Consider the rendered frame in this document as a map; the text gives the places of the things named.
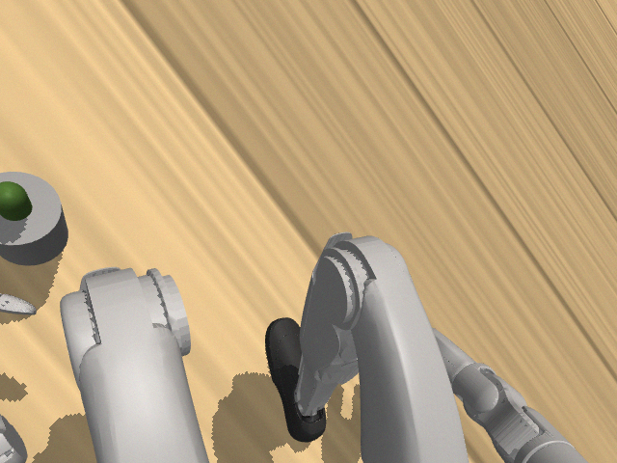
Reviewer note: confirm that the right robot foot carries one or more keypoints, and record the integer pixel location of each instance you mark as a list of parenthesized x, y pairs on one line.
[(284, 353)]

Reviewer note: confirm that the right robot arm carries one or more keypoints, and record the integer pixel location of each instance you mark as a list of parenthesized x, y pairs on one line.
[(519, 434)]

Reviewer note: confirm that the right robot hand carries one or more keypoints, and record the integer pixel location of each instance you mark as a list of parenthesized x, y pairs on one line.
[(455, 359)]

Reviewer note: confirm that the left robot arm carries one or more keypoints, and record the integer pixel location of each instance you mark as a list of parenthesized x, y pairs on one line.
[(12, 448)]

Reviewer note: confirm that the bottle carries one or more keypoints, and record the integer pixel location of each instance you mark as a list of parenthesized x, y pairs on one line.
[(33, 228)]

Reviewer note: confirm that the left robot hand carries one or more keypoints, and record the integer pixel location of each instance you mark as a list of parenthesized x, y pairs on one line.
[(12, 304)]

